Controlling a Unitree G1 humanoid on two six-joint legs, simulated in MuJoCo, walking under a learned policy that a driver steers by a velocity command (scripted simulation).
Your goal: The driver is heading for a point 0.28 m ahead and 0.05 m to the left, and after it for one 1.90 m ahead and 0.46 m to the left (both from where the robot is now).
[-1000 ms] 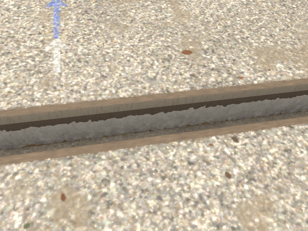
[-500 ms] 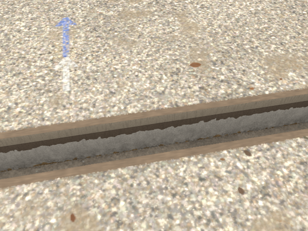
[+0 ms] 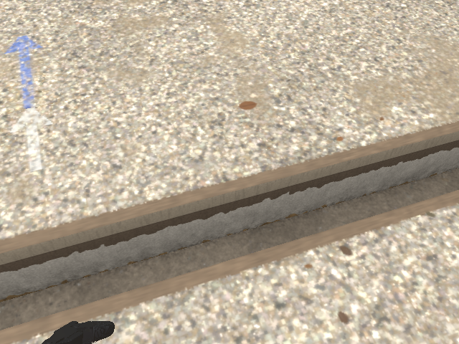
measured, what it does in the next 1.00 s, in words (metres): walks ahead, turning left: right foot, then left foot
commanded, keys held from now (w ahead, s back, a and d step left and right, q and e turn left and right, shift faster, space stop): w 0.04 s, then w+q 0.02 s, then q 0.72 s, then no key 0.22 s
